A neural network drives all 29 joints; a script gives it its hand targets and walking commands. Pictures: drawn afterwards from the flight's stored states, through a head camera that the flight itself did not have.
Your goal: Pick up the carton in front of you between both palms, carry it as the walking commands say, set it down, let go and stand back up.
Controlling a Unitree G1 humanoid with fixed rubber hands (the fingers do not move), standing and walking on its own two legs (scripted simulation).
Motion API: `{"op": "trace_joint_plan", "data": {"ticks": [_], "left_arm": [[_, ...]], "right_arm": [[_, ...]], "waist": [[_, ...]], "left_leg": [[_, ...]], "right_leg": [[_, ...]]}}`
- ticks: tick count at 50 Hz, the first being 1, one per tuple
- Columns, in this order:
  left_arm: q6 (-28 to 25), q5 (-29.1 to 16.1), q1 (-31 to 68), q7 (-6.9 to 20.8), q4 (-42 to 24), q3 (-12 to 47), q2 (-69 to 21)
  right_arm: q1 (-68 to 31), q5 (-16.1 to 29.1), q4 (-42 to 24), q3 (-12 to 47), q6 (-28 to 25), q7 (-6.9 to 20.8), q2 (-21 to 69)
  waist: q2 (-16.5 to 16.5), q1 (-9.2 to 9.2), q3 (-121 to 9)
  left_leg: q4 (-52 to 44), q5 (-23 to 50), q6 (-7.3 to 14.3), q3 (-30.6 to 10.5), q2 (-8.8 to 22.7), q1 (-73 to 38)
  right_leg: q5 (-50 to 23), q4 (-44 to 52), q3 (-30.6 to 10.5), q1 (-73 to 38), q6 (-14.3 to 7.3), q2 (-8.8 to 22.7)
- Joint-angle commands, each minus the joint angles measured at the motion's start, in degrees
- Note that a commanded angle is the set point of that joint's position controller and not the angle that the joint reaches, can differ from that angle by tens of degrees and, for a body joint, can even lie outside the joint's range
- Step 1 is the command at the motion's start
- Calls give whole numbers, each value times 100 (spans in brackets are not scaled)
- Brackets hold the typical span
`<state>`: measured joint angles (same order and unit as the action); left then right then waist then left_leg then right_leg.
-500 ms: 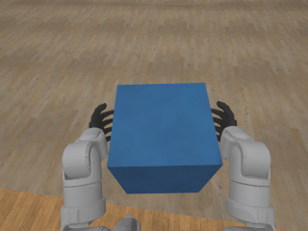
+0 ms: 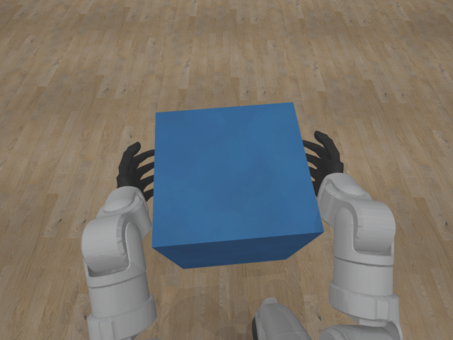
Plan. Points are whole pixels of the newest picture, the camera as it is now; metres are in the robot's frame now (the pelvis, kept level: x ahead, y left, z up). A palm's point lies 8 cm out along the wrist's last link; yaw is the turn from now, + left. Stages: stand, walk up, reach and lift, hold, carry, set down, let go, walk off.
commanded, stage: carry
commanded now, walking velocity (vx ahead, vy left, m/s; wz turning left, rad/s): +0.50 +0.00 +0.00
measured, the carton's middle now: (230, 197) +0.36 -0.02 +0.03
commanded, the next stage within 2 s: none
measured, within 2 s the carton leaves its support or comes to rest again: neither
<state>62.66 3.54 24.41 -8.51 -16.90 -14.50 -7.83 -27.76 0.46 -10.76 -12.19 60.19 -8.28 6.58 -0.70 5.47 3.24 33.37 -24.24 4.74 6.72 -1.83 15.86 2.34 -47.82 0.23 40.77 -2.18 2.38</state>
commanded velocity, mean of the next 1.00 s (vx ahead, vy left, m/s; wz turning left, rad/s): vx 0.50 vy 0.00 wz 0.00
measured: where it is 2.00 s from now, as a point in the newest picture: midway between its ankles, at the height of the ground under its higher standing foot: (217, 140)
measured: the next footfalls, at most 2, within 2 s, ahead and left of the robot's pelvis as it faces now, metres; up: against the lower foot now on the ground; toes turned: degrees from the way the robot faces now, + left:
right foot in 0.16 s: +0.32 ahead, -0.08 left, -0.10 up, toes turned -4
left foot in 0.64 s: +0.64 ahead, +0.04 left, -0.10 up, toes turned +6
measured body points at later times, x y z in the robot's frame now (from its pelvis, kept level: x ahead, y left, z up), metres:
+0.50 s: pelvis +0.35 -0.05 -0.10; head +0.43 -0.05 +0.35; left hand +0.69 +0.13 -0.04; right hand +0.71 -0.18 -0.05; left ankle +0.45 +0.10 -0.76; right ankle +0.28 -0.08 -0.83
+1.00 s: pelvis +0.70 -0.04 -0.08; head +0.69 -0.03 +0.37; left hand +0.99 +0.10 +0.01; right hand +0.99 -0.20 +0.02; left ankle +0.60 +0.03 -0.83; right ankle +0.80 -0.19 -0.79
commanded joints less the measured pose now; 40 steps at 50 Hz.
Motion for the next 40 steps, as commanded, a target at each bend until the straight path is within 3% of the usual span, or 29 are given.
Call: {"op": "trace_joint_plan", "data": {"ticks": [1, 3, 5, 6, 7, 8, 9, 10, 11, 12, 13, 14, 15, 16, 17, 21, 26, 28, 30, 31, 32, 33, 34, 35, 36, 37, 39, 40], "left_arm": [[-2, -1369, 3296, 540, 25, 4213, -4058], [109, -1276, 3192, 515, 147, 4036, -3803], [221, -1217, 3165, 493, 362, 3841, -3538], [268, -1203, 3144, 475, 509, 3719, -3419], [316, -1196, 3137, 459, 676, 3584, -3295], [361, -1216, 3148, 443, 809, 3455, -3221], [406, -1247, 3412, 429, 923, 3383, -3088], [479, -1366, 3392, 399, 1259, 3316, -3069], [468, -1535, 3637, 373, 1242, 3326, -3210], [431, -1747, 3702, 409, 1196, 3476, -3728], [373, -1888, 4215, 456, 870, 3609, -4066], [313, -2094, 4457, 524, 764, 3813, -4490], [222, -2253, 4692, 597, 661, 3959, -4834], [131, -2385, 4797, 662, 575, 4089, -5120], [42, -2427, 4837, 716, 513, 4215, -5271], [-250, -2257, 4100, 819, 552, 4451, -5340], [-473, -2097, 3440, 895, 488, 4682, -5163], [-537, -2067, 3274, 889, 436, 4725, -5029], [-567, -2026, 3191, 842, 316, 4709, -4845], [-564, -1997, 3258, 816, 233, 4709, -4712], [-538, -1925, 3366, 786, 159, 4672, -4529], [-462, -1888, 3184, 756, 256, 4617, -4527], [-395, -1826, 2906, 700, 304, 4451, -4252], [-344, -1763, 2930, 641, 226, 4364, -4254], [-294, -1682, 2885, 603, 179, 4261, -4281], [-240, -1589, 2798, 582, 205, 4176, -4311], [-138, -1406, 2418, 594, 202, 4130, -4424], [-89, -1344, 2237, 614, 180, 4161, -4482]], "right_arm": [[-2999, 1846, -342, 4383, 183, 775, 4507], [-2981, 1772, -139, 4270, 254, 747, 4334], [-3044, 1667, 96, 4121, 344, 709, 4236], [-3092, 1610, 211, 4024, 402, 677, 4185], [-3140, 1558, 328, 3931, 458, 629, 4137], [-3149, 1470, 400, 3797, 518, 566, 4014], [-3457, 1374, 473, 3656, 585, 508, 3977], [-3298, 1309, 659, 3440, 687, 424, 3869], [-3320, 1302, 585, 3326, 722, 345, 3854], [-3533, 1263, 458, 3316, 711, 272, 3937], [-3758, 1197, 336, 3296, 665, 260, 4233], [-3957, 1217, 211, 3330, 610, 276, 4464], [-4006, 1212, 187, 3418, 525, 317, 4729], [-3979, 1178, 172, 3492, 424, 350, 4938], [-3870, 1154, 197, 3535, 324, 385, 5077], [-3157, 985, 223, 3819, -7, 454, 5188], [-2716, 948, -21, 4155, -266, 571, 5047], [-2647, 984, -157, 4227, -300, 604, 4904], [-2663, 1072, -297, 4273, -307, 631, 4736], [-2642, 1102, -348, 4264, -300, 634, 4638], [-2546, 1108, -348, 4226, -267, 641, 4543], [-2485, 1048, -228, 4102, -223, 617, 4297], [-2237, 1179, -65, 4177, -166, 602, 4324], [-2229, 1302, -184, 4222, -120, 626, 4419], [-2393, 1457, -349, 4339, -64, 668, 4545], [-2557, 1585, -470, 4430, -10, 714, 4677], [-2598, 1758, -670, 4573, 86, 807, 4876], [-2504, 1780, -753, 4600, 145, 850, 4923]], "waist": [[312, 288, -2397], [617, 119, -2117], [698, -180, -1935], [585, -419, -1939], [353, -793, -2109], [-77, -1137, -2477], [-1143, -822, -2510], [-1377, -705, -2870], [-1468, -952, -3235], [-691, -903, -2939], [-917, -868, -2967], [-366, -913, -2799], [-378, -860, -2805], [-122, -803, -2829], [-258, -819, -2899], [-369, -923, -3155], [-415, -1028, -2774], [-532, -912, -2681], [-760, -546, -2943], [-607, -243, -3269], [-93, -112, -3475], [1139, -262, -4132], [1427, -183, -4389], [1096, -188, -3926], [482, -230, -3527], [160, -291, -3192], [178, -448, -3015], [287, -457, -2950]], "left_leg": [[47, 2635, 589, -953, 683, -2103], [168, 2010, 454, -786, 779, -1275], [752, 1769, 321, -730, 706, -1081], [1287, 2162, 221, -589, 599, -1126], [2279, 2701, 99, -349, 470, -937], [3525, 2396, -10, -262, 370, -333], [4919, -1163, -99, -217, -57, 1166], [5525, -1375, -195, -803, -68, 2298], [5906, -1014, -285, -843, -53, 2995], [5291, -588, -250, -843, 170, 2873], [5434, -508, -252, -843, 209, 2943], [5125, 84, -206, -920, 364, 2953], [5002, 224, -202, -873, 397, 2814], [4546, 385, -275, -890, 509, 2739], [4251, 352, -297, -839, 538, 2844], [3317, 715, -295, -518, 529, 3445], [966, 1933, -182, 133, 120, 2806], [-169, 2478, -156, 487, -130, 1815], [-754, 2847, -55, 694, -298, 198], [-1100, 3156, 25, 662, -186, -1002], [-830, 3532, 176, -350, 610, -2297], [-428, 4837, 1268, -2923, 2403, -3948], [-960, 3665, 1798, -4003, 2559, -4381], [-1073, 3221, 1631, -3556, 2347, -4113], [-1186, 3421, 1306, -3015, 2178, -3621], [-1344, 3678, 1036, -2615, 2073, -3105], [-1685, 3371, 697, -2146, 1891, -2479], [-1801, 3406, 634, -1935, 1846, -2389]], "right_leg": [[-1903, 1903, 442, -174, -12, -294], [-2664, 2230, 466, -1213, -160, -220], [-2803, 2450, 566, -1825, -187, -151], [-2714, 2693, 746, -2249, -176, -176], [-2402, 2853, 920, -3116, -171, -187], [-1248, 2615, 608, -4124, -105, -24], [-3709, 1246, -68, -5192, -175, 788], [-3719, 837, -1570, -6014, -598, 1470], [-974, 1670, -3083, -6106, -1413, 2150], [1052, 2559, -3352, -5160, -1216, 1747], [1029, 2631, -3542, -5056, -1375, 1981], [8, 2455, -3090, -4715, -1216, 1672], [-532, 2398, -2621, -4424, -1187, 1510], [-267, 2473, -2177, -4183, -1088, 1344], [-459, 2408, -1961, -4331, -1103, 1248], [-2601, 2025, -1247, -5184, -961, 1044], [-3738, 2008, -412, -5299, -658, 509], [-4350, 2061, -59, -5154, -452, 460], [-4938, 1320, 277, -4754, -226, 560], [-4470, 503, 591, -4330, -81, 523], [-2517, -464, 579, -3226, 29, 374], [1635, -2134, 337, -1437, 343, -360], [2937, -3359, -78, -349, 323, -715], [2745, -3452, -258, 206, 175, -411], [2401, -2935, -231, 245, 79, -178], [2131, -2374, -140, 77, 90, -35], [1782, -1466, -33, -492, 134, 72], [1791, -1044, 100, -606, 166, 41]]}}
